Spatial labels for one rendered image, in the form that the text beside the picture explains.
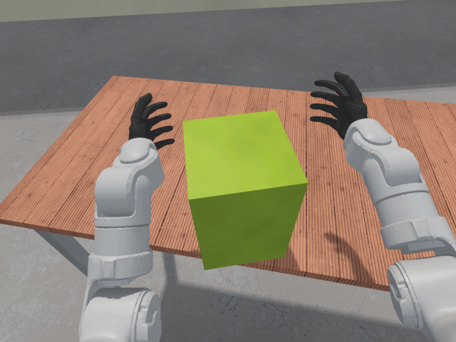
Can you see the left robot hand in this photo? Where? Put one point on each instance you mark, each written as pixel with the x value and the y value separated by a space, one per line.
pixel 141 125

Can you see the table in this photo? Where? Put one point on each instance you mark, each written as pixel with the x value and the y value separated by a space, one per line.
pixel 336 236

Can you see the right robot hand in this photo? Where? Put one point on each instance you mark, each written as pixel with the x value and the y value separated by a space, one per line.
pixel 350 105

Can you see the left robot forearm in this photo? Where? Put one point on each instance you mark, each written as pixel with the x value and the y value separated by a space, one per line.
pixel 123 194

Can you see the right robot forearm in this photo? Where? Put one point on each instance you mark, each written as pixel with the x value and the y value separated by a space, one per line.
pixel 406 211

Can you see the carton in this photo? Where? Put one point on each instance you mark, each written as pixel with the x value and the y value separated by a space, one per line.
pixel 245 187

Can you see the robot left upper arm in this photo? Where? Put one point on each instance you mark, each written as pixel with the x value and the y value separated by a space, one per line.
pixel 122 315

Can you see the robot right upper arm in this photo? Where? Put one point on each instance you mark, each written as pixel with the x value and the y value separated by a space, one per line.
pixel 423 292

